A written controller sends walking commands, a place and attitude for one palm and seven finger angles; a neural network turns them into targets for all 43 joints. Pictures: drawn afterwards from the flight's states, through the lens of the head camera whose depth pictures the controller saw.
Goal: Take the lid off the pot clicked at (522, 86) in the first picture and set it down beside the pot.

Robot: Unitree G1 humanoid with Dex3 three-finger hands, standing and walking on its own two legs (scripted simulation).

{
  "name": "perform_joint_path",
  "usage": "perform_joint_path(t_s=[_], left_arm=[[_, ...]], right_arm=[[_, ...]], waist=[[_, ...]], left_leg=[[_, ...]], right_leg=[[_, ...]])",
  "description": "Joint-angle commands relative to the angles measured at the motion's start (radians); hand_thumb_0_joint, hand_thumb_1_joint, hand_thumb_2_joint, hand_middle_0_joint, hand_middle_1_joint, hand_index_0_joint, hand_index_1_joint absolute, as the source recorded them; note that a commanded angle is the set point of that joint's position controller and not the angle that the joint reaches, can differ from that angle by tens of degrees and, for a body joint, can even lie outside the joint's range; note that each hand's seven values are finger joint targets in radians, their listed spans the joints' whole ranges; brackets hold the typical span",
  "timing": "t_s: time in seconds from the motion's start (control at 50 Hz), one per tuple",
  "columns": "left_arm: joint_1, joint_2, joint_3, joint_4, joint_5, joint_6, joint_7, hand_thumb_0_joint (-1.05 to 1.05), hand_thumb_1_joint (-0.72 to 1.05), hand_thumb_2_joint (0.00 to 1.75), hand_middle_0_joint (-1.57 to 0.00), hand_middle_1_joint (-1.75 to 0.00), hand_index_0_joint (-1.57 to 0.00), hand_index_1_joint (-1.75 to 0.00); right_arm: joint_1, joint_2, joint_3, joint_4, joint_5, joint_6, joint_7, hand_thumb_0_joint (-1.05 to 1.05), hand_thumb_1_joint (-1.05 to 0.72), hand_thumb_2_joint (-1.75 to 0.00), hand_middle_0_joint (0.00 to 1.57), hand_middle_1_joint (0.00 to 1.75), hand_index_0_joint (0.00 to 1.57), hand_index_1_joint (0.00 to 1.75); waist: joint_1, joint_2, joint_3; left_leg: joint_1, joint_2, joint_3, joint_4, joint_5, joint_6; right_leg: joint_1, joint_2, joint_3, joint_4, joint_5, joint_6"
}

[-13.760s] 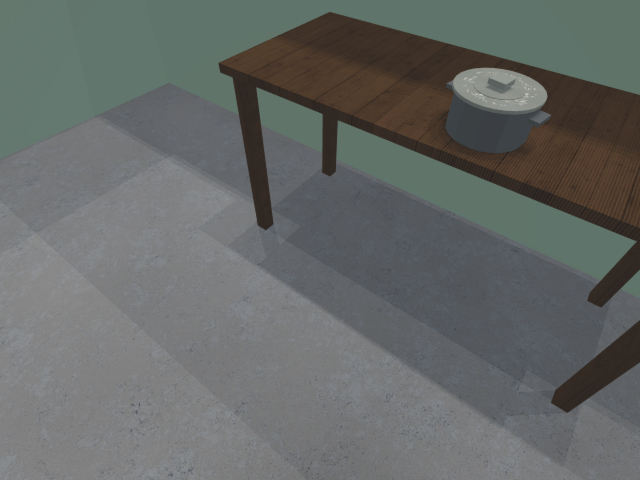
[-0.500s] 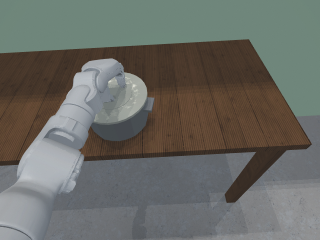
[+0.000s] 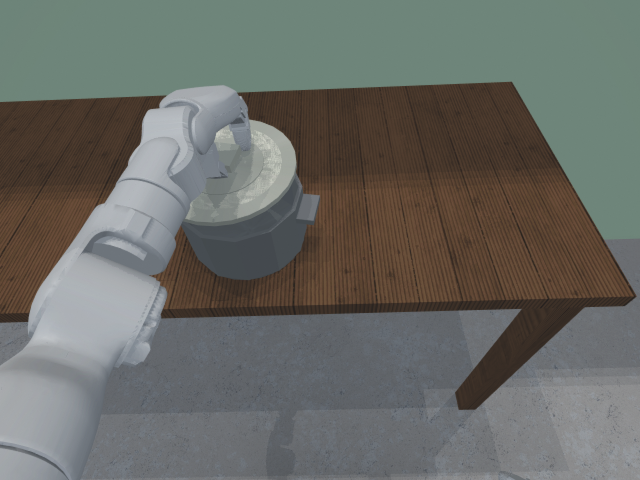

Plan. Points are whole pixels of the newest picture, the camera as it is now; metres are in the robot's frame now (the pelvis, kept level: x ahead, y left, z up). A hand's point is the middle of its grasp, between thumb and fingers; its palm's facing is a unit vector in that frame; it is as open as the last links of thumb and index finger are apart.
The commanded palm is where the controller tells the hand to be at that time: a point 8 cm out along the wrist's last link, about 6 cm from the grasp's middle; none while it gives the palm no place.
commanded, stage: lift the lid straight up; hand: left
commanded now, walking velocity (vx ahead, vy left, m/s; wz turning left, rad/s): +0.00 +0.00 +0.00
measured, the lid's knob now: (221, 156) +0.51 +0.11 +0.13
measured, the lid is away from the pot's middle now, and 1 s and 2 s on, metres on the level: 0.01 0.01 0.07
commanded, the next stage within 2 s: move the lid sideways beside the pot in 1.32 s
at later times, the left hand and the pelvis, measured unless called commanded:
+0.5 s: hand (208, 125) +0.49 +0.10 +0.20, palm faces -0.31 -0.04 -0.95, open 7.9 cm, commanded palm +0.48 +0.10 +0.27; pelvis +0.00 +0.00 +0.00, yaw +0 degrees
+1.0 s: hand (202, 92) +0.49 +0.10 +0.24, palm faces -0.28 -0.05 -0.96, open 7.9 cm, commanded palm +0.48 +0.10 +0.31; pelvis -0.01 +0.00 +0.00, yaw +1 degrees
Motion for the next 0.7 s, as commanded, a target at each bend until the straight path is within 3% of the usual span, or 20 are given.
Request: perform_joint_path(t_s=[0.0,0.02,0.04,0.06,0.08,0.12,0.14,0.18,0.24,0.3,0.34,0.38,0.42,0.46,0.52,0.54,0.6,0.62,0.64,0.68], left_arm=[[-0.616,0.227,0.083,-0.168,0.027,0.029,0.038,0.0,0.62,0.97,-0.9,-1.1,-0.82,-1.07],[-0.647,0.207,0.067,-0.212,0.016,0.02,0.032,0.0,0.62,0.97,-0.9,-1.1,-0.82,-1.07],[-0.682,0.259,0.106,-0.269,0.022,0.011,0.033,0.0,0.62,0.97,-0.9,-1.1,-0.82,-1.07],[-0.666,0.257,0.1,-0.24,0.034,0.012,0.03,0.0,0.62,0.97,-0.9,-1.1,-0.82,-1.07],[-0.665,0.21,0.06,-0.218,0.033,0.019,0.024,0.0,0.62,0.97,-0.9,-1.1,-0.82,-1.07],[-0.645,0.211,0.072,-0.2,0.022,0.024,0.017,0.0,0.62,0.97,-0.9,-1.1,-0.82,-1.07],[-0.657,0.256,0.107,-0.216,0.029,0.024,0.017,0.0,0.62,0.97,-0.9,-1.1,-0.82,-1.07],[-0.653,0.219,0.072,-0.184,0.03,0.034,0.009,0.0,0.62,0.97,-0.9,-1.1,-0.82,-1.07],[-0.669,0.247,0.093,-0.203,0.037,0.034,0.002,0.0,0.62,0.97,-0.9,-1.1,-0.82,-1.07],[-0.689,0.251,0.089,-0.188,0.038,0.044,-0.007,0.0,0.62,0.97,-0.9,-1.1,-0.82,-1.07],[-0.722,0.247,0.085,-0.249,0.037,0.035,-0.012,0.0,0.62,0.97,-0.9,-1.1,-0.82,-1.07],[-0.705,0.213,0.058,-0.202,0.039,0.046,-0.021,0.0,0.62,0.97,-0.9,-1.1,-0.82,-1.07],[-0.68,0.237,0.083,-0.168,0.031,0.053,-0.024,0.0,0.62,0.97,-0.9,-1.1,-0.82,-1.07],[-0.753,0.236,0.066,-0.19,0.041,0.057,-0.028,0.0,0.62,0.97,-0.9,-1.1,-0.82,-1.07],[-0.774,0.217,0.056,-0.223,0.027,0.048,-0.034,0.0,0.62,0.97,-0.9,-1.1,-0.82,-1.07],[-0.781,0.25,0.078,-0.221,0.042,0.05,-0.034,0.0,0.62,0.97,-0.9,-1.1,-0.82,-1.07],[-0.778,0.243,0.068,-0.148,0.046,0.071,-0.043,0.0,0.62,0.97,-0.9,-1.1,-0.82,-1.07],[-0.79,0.211,0.044,-0.175,0.034,0.067,-0.046,0.0,0.62,0.97,-0.9,-1.1,-0.82,-1.07],[-0.792,0.243,0.07,-0.174,0.047,0.069,-0.046,0.0,0.62,0.97,-0.9,-1.1,-0.82,-1.07],[-0.821,0.223,0.051,-0.181,0.054,0.071,-0.049,0.0,0.62,0.97,-0.9,-1.1,-0.82,-1.07]], right_arm=[[0.025,-0.132,-0.042,-0.084,-0.004,-0.022,-0.002,0.0,-0.9,-0.9,0.2,0.3,0.2,0.3],[0.016,-0.133,-0.041,-0.096,-0.005,-0.024,-0.004,0.0,-0.9,-0.9,0.2,0.3,0.2,0.3],[0.017,-0.126,-0.043,-0.103,-0.009,-0.034,-0.004,0.0,-0.9,-0.9,0.2,0.3,0.2,0.3],[0.016,-0.126,-0.043,-0.101,-0.009,-0.036,-0.006,0.0,-0.9,-0.9,0.2,0.3,0.2,0.3],[0.017,-0.121,-0.041,-0.097,-0.008,-0.033,-0.005,0.0,-0.9,-0.9,0.2,0.3,0.2,0.3],[0.026,-0.129,-0.045,-0.096,-0.008,-0.035,-0.003,0.0,-0.9,-0.9,0.2,0.3,0.2,0.3],[0.023,-0.129,-0.043,-0.095,-0.009,-0.036,-0.002,0.0,-0.9,-0.9,0.2,0.3,0.2,0.3],[0.019,-0.126,-0.042,-0.095,-0.009,-0.037,-0.004,0.0,-0.9,-0.9,0.2,0.3,0.2,0.3],[0.021,-0.128,-0.042,-0.096,-0.011,-0.041,-0.004,0.0,-0.9,-0.9,0.2,0.3,0.2,0.3],[0.015,-0.128,-0.038,-0.097,-0.008,-0.041,-0.005,0.0,-0.9,-0.9,0.2,0.3,0.2,0.3],[0.008,-0.124,-0.04,-0.107,-0.009,-0.047,-0.003,0.0,-0.9,-0.9,0.2,0.3,0.2,0.3],[0.013,-0.124,-0.039,-0.102,-0.009,-0.046,-0.002,0.0,-0.9,-0.9,0.2,0.3,0.2,0.3],[0.013,-0.134,-0.04,-0.101,-0.008,-0.042,-0.004,0.0,-0.9,-0.9,0.2,0.3,0.2,0.3],[0.005,-0.13,-0.036,-0.099,-0.005,-0.045,-0.006,0.0,-0.9,-0.9,0.2,0.3,0.2,0.3],[0.008,-0.131,-0.038,-0.104,-0.008,-0.055,-0.007,0.0,-0.9,-0.9,0.2,0.3,0.2,0.3],[0.008,-0.127,-0.038,-0.103,-0.009,-0.058,-0.006,0.0,-0.9,-0.9,0.2,0.3,0.2,0.3],[0.009,-0.13,-0.033,-0.096,-0.005,-0.056,-0.008,0.0,-0.9,-0.9,0.2,0.3,0.2,0.3],[0.005,-0.135,-0.034,-0.099,-0.005,-0.055,-0.008,0.0,-0.9,-0.9,0.2,0.3,0.2,0.3],[0.004,-0.13,-0.034,-0.098,-0.007,-0.056,-0.005,0.0,-0.9,-0.9,0.2,0.3,0.2,0.3],[0.007,-0.126,-0.035,-0.1,-0.01,-0.061,-0.005,0.0,-0.9,-0.9,0.2,0.3,0.2,0.3]], waist=[[-0.015,-0.089,-0.401],[-0.016,-0.081,-0.436],[-0.007,-0.059,-0.486],[-0.007,-0.05,-0.498],[-0.016,-0.073,-0.461],[-0.011,-0.086,-0.443],[-0.003,-0.092,-0.458],[-0.01,-0.097,-0.437],[-0.006,-0.099,-0.462],[-0.006,-0.107,-0.424],[-0.004,-0.082,-0.472],[-0.01,-0.088,-0.434],[-0.005,-0.095,-0.419],[-0.016,-0.107,-0.415],[-0.012,-0.08,-0.449],[-0.009,-0.08,-0.468],[-0.013,-0.125,-0.409],[-0.016,-0.093,-0.417],[-0.008,-0.101,-0.432],[-0.014,-0.073,-0.444]], left_leg=[[0.317,-0.01,-0.021,0.014,0.364,0.037],[0.327,-0.014,-0.023,0.017,0.386,0.041],[0.358,-0.014,-0.028,0.021,0.409,0.042],[0.373,-0.014,-0.031,0.025,0.442,0.042],[0.359,-0.014,-0.032,0.021,0.433,0.04],[0.345,-0.012,-0.032,0.017,0.431,0.041],[0.348,-0.011,-0.032,0.016,0.425,0.041],[0.337,-0.017,-0.024,0.013,0.402,0.043],[0.35,-0.016,-0.027,0.016,0.429,0.044],[0.317,-0.021,-0.022,0.002,0.367,0.044],[0.363,-0.016,-0.03,0.009,0.423,0.043],[0.354,-0.018,-0.032,0.008,0.407,0.041],[0.33,-0.019,-0.028,0.002,0.387,0.043],[0.325,-0.022,-0.024,-0.006,0.333,0.043],[0.359,-0.02,-0.036,0.002,0.391,0.043],[0.368,-0.019,-0.038,0.005,0.391,0.041],[0.314,-0.025,-0.029,-0.012,0.312,0.042],[0.327,-0.023,-0.03,-0.008,0.349,0.04],[0.333,-0.022,-0.035,-0.004,0.354,0.039],[0.354,-0.024,-0.035,-0.002,0.358,0.039]], right_leg=[[0.031,0.063,-0.049,-0.032,0.426,-0.054],[0.049,0.058,-0.045,-0.031,0.447,-0.056],[0.077,0.058,-0.039,-0.025,0.469,-0.053],[0.071,0.059,-0.037,-0.021,0.475,-0.054],[0.054,0.062,-0.045,-0.025,0.464,-0.052],[0.054,0.061,-0.047,-0.033,0.461,-0.054],[0.071,0.06,-0.042,-0.03,0.466,-0.052],[0.062,0.061,-0.043,-0.035,0.462,-0.051],[0.077,0.06,-0.039,-0.032,0.48,-0.05],[0.078,0.059,-0.043,-0.04,0.458,-0.052],[0.083,0.056,-0.038,-0.033,0.476,-0.05],[0.056,0.061,-0.047,-0.038,0.448,-0.052],[0.062,0.057,-0.045,-0.046,0.443,-0.055],[0.063,0.059,-0.042,-0.048,0.427,-0.052],[0.062,0.056,-0.043,-0.044,0.445,-0.055],[0.069,0.058,-0.038,-0.038,0.445,-0.053],[0.063,0.06,-0.043,-0.05,0.412,-0.052],[0.056,0.055,-0.044,-0.047,0.43,-0.057],[0.066,0.058,-0.041,-0.041,0.43,-0.055],[0.052,0.059,-0.043,-0.044,0.424,-0.055]])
